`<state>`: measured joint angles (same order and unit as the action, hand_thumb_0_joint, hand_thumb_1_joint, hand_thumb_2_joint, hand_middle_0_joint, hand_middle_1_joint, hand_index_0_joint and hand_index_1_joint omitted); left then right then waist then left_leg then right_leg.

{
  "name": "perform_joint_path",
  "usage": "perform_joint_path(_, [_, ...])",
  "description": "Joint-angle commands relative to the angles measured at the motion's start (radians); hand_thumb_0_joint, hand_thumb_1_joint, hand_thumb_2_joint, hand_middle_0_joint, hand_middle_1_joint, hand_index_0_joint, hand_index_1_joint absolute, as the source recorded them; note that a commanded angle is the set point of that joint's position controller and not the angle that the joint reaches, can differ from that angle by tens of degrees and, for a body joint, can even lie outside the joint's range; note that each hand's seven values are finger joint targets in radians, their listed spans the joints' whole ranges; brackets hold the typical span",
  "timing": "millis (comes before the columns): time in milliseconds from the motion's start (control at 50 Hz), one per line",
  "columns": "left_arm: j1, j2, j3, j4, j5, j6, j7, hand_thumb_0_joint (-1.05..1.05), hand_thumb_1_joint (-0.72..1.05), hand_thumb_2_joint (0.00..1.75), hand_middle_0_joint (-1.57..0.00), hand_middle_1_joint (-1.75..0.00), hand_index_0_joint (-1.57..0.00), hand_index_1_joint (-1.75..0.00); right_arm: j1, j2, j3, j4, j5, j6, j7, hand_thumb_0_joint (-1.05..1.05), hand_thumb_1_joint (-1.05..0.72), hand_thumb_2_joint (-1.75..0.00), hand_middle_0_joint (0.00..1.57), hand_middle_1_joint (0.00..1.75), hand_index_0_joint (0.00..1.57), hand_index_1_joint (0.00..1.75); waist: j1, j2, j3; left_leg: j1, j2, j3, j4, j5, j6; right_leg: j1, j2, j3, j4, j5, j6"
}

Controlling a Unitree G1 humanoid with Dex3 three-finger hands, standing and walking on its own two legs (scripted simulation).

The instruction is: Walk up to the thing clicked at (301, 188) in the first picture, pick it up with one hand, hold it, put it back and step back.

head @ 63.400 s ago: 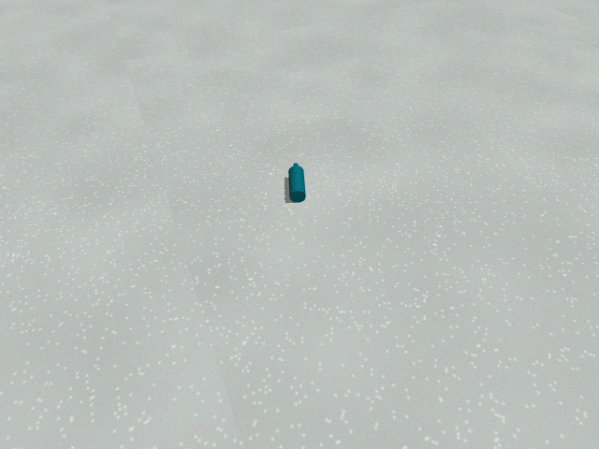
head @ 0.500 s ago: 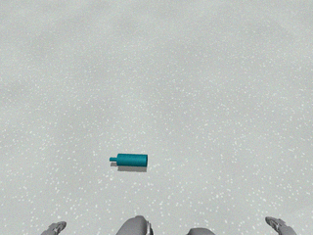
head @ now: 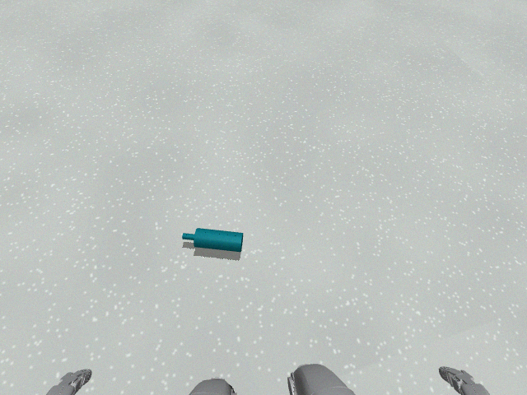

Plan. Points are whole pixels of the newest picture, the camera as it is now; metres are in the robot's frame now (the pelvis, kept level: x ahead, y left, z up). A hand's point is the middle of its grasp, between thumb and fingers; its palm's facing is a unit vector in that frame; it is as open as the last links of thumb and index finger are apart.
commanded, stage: step back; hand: left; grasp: from above
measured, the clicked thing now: (212, 239) +0.70 +0.21 -0.73
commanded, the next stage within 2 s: none
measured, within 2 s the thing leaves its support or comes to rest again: neither
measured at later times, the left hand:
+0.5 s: hand out of the picture -0.05 +0.23 -0.13, palm faces +0.01 -0.90 -0.44, open 7.4 cm
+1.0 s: hand out of the picture -0.28 +0.19 -0.15, palm faces -0.04 -0.91 -0.42, open 7.4 cm
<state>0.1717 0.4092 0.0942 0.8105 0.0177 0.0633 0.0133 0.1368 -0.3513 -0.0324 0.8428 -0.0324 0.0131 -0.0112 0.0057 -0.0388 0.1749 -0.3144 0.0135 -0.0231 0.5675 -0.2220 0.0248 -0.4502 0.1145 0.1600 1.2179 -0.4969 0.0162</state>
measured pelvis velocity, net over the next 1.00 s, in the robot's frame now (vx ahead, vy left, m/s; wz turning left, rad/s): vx -0.35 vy -0.08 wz -0.04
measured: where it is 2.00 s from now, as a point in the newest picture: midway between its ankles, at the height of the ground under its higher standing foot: outside the picture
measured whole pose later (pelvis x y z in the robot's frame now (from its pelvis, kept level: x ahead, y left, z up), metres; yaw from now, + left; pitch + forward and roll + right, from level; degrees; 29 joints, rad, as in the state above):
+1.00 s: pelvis -0.35 -0.08 -0.01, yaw -2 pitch -3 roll +1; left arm 0.22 0.36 0.06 0.88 0.04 0.04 0.00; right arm 0.10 -0.41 -0.06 0.84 -0.01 0.07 -0.03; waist 0.04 0.03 0.15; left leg -0.54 -0.07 -0.14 1.00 -0.47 0.00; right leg -0.27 0.01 0.03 0.69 -0.38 -0.02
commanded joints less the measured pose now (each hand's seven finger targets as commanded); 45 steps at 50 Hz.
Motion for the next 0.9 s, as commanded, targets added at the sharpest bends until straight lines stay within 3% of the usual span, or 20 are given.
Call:
perform_joint_path(0, [0.025,0.154,0.048,-0.081,0.002,-0.027,0.003,0.00,0.90,0.90,-0.20,-0.30,-0.20,-0.30,0.047,-0.275,-0.089,-0.086,0.007,-0.022,-0.024,0.00,-0.90,-0.90,0.20,0.30,0.20,0.30,-0.050,0.187,-0.223,0.272,0.252,-0.216,-0.110,0.387,0.240,-0.056,-0.048,-0.008,-0.143,-0.029,0.028])
perform_joint_path(80, [0.089,0.146,0.045,-0.053,-0.001,-0.031,-0.002,0.00,0.90,0.90,-0.20,-0.30,-0.20,-0.30,0.008,-0.298,-0.091,-0.109,0.000,-0.005,-0.019,0.00,-0.90,-0.90,0.20,0.30,0.20,0.30,-0.028,0.243,-0.262,0.213,0.245,-0.193,-0.094,0.307,0.210,0.098,-0.096,-0.104,-0.438,-0.008,0.002])
perform_joint_path(140, [0.220,0.143,0.054,0.020,0.007,-0.038,-0.011,0.00,0.90,0.90,-0.20,-0.30,-0.20,-0.30,-0.031,-0.307,-0.091,-0.121,0.014,0.015,-0.015,0.00,-0.90,-0.90,0.20,0.30,0.20,0.30,0.033,0.234,-0.277,0.029,0.181,-0.137,-0.024,0.140,0.128,0.325,-0.090,-0.175,-0.785,0.214,-0.041])
perform_joint_path(160, [0.208,0.192,0.068,0.014,0.025,-0.041,-0.012,0.00,0.90,0.90,-0.20,-0.30,-0.20,-0.30,-0.019,-0.269,-0.081,-0.126,0.021,0.018,-0.013,0.00,-0.90,-0.90,0.20,0.30,0.20,0.30,0.026,0.123,-0.228,-0.135,0.116,-0.118,0.047,-0.018,0.064,0.353,-0.153,-0.039,-0.798,0.171,-0.071])
perform_joint_path(180, [0.171,0.302,0.093,-0.024,0.027,-0.041,-0.013,0.00,0.90,0.90,-0.20,-0.30,-0.20,-0.30,-0.065,-0.207,-0.068,-0.158,0.036,0.013,-0.016,0.00,-0.90,-0.90,0.20,0.30,0.20,0.30,0.054,-0.181,-0.158,-0.285,-0.090,-0.044,0.254,-0.266,-0.009,0.242,-0.378,0.302,-0.908,0.098,-0.187])
perform_joint_path(200, [0.078,0.381,0.102,-0.066,0.031,-0.039,-0.008,0.00,0.90,0.90,-0.20,-0.30,-0.20,-0.30,-0.090,-0.243,-0.085,-0.148,0.026,0.017,-0.033,0.00,-0.90,-0.90,0.20,0.30,0.20,0.30,0.075,-0.254,-0.101,-0.211,-0.097,-0.107,0.517,-0.391,-0.034,0.000,-0.550,0.466,-0.985,0.104,-0.326])
perform_joint_path(220, [0.011,0.327,0.087,-0.091,0.023,-0.047,-0.005,0.00,0.90,0.90,-0.20,-0.30,-0.20,-0.30,-0.060,-0.263,-0.090,-0.123,0.026,0.020,-0.034,0.00,-0.90,-0.90,0.20,0.30,0.20,0.30,0.034,-0.160,-0.066,-0.184,-0.085,-0.177,0.622,-0.351,-0.033,-0.056,-0.521,0.375,-0.964,0.160,-0.313])
perform_joint_path(260, [-0.117,0.227,0.061,-0.104,0.028,-0.052,0.006,0.00,0.90,0.90,-0.20,-0.30,-0.20,-0.30,0.047,-0.234,-0.079,-0.071,0.036,0.012,-0.029,0.00,-0.90,-0.90,0.20,0.30,0.20,0.30,-0.049,-0.099,-0.072,-0.180,-0.139,-0.163,0.642,-0.244,-0.019,0.022,-0.344,0.094,-0.841,0.395,-0.201])
perform_joint_path(280, [-0.111,0.219,0.064,-0.109,0.030,-0.052,0.007,0.00,0.90,0.90,-0.20,-0.30,-0.20,-0.30,0.069,-0.230,-0.073,-0.064,0.035,0.006,-0.029,0.00,-0.90,-0.90,0.20,0.30,0.20,0.30,-0.041,-0.136,-0.101,-0.164,-0.139,-0.136,0.654,-0.234,-0.029,0.057,-0.331,0.062,-0.816,0.439,-0.198])
perform_joint_path(420, [0.034,0.194,0.054,-0.109,0.022,-0.040,0.027,0.00,0.90,0.90,-0.20,-0.30,-0.20,-0.30,0.056,-0.205,-0.060,-0.070,0.015,-0.005,-0.025,0.00,-0.90,-0.90,0.20,0.30,0.20,0.30,0.057,-0.152,-0.216,-0.168,-0.065,-0.038,0.232,-0.317,-0.040,0.430,-0.376,0.072,-0.689,0.732,-0.229])
perform_joint_path(500, [-0.037,0.189,0.032,-0.129,0.000,-0.017,0.015,0.00,0.90,0.90,-0.20,-0.30,-0.20,-0.30,0.176,-0.218,-0.079,-0.018,0.006,-0.014,-0.020,0.00,-0.90,-0.90,0.20,0.30,0.20,0.30,-0.013,-0.097,-0.258,0.103,-0.026,0.002,-0.166,0.042,0.005,0.263,-0.320,0.021,-0.572,0.577,-0.137])
perform_joint_path(520, [-0.008,0.154,0.024,-0.133,-0.003,-0.015,0.011,0.00,0.90,0.90,-0.20,-0.30,-0.20,-0.30,0.153,-0.276,-0.094,-0.030,-0.006,-0.016,-0.019,0.00,-0.90,-0.90,0.20,0.30,0.20,0.30,0.008,0.048,-0.259,0.191,0.131,-0.219,-0.182,0.138,0.064,0.098,-0.236,-0.022,-0.480,0.378,-0.085])
perform_joint_path(540, [-0.058,0.153,0.025,-0.150,-0.011,-0.019,0.017,0.00,0.90,0.90,-0.20,-0.30,-0.20,-0.30,0.081,-0.400,-0.113,-0.058,0.001,-0.010,-0.008,0.00,-0.90,-0.90,0.20,0.30,0.20,0.30,-0.007,0.255,-0.231,0.103,0.335,-0.439,-0.205,0.287,0.221,0.010,-0.057,-0.157,-0.315,-0.022,-0.037])
perform_joint_path(560, [-0.118,0.181,0.046,-0.137,0.005,-0.016,0.028,0.00,0.90,0.90,-0.20,-0.30,-0.20,-0.30,0.081,-0.407,-0.118,-0.064,-0.005,-0.015,-0.009,0.00,-0.90,-0.90,0.20,0.30,0.20,0.30,-0.058,0.239,-0.195,-0.031,0.413,-0.539,-0.235,0.311,0.312,0.038,-0.056,-0.027,-0.096,-0.174,-0.032])
perform_joint_path(600, [-0.074,0.165,0.046,-0.105,-0.013,-0.009,0.022,0.00,0.90,0.90,-0.20,-0.30,-0.20,-0.30,0.016,-0.322,-0.088,-0.062,-0.003,-0.022,-0.024,0.00,-0.90,-0.90,0.20,0.30,0.20,0.30,0.004,0.085,-0.190,0.024,0.300,-0.327,-0.160,0.441,0.242,-0.009,-0.027,0.065,0.043,-0.091,-0.048])
perform_joint_path(640, [0.012,0.171,0.045,-0.067,-0.012,-0.011,0.017,0.00,0.90,0.90,-0.20,-0.30,-0.20,-0.30,-0.032,-0.291,-0.079,-0.073,-0.002,-0.019,-0.028,0.00,-0.90,-0.90,0.20,0.30,0.20,0.30,0.038,0.136,-0.168,0.032,0.257,-0.228,-0.129,0.408,0.217,-0.014,-0.026,0.027,0.070,-0.022,-0.036])
perform_joint_path(760, [-0.006,0.150,0.034,-0.060,0.001,-0.028,0.005,0.00,0.90,0.90,-0.20,-0.30,-0.20,-0.30,0.037,-0.281,-0.084,-0.076,-0.008,-0.001,-0.021,0.00,-0.90,-0.90,0.20,0.30,0.20,0.30,-0.034,0.221,-0.221,0.231,0.251,-0.220,-0.085,0.395,0.235,0.007,-0.077,-0.077,-0.306,-0.046,0.014])
perform_joint_path(840, [0.144,0.139,0.031,0.029,0.003,-0.041,0.001,0.00,0.90,0.90,-0.20,-0.30,-0.20,-0.30,-0.041,-0.309,-0.082,-0.094,0.013,0.027,-0.013,0.00,-0.90,-0.90,0.20,0.30,0.20,0.30,0.037,0.247,-0.291,0.098,0.203,-0.139,0.000,0.281,0.149,0.275,-0.093,-0.189,-0.765,0.198,-0.035])
perform_joint_path(860, [0.141,0.163,0.037,0.033,0.015,-0.047,0.004,0.00,0.90,0.90,-0.20,-0.30,-0.20,-0.30,-0.037,-0.269,-0.071,-0.094,0.016,0.030,-0.010,0.00,-0.90,-0.90,0.20,0.30,0.20,0.30,0.030,0.193,-0.272,0.000,0.150,-0.107,0.054,0.149,0.098,0.323,-0.119,-0.133,-0.818,0.251,-0.049])
perform_joint_path(880, [0.128,0.244,0.061,0.018,0.030,-0.054,0.006,0.00,0.90,0.90,-0.20,-0.30,-0.20,-0.30,-0.022,-0.205,-0.054,-0.110,0.021,0.028,-0.008,0.00,-0.90,-0.90,0.20,0.30,0.20,0.30,0.023,-0.022,-0.232,-0.209,0.016,-0.072,0.199,-0.073,0.031,0.359,-0.275,0.130,-0.841,0.223,-0.097])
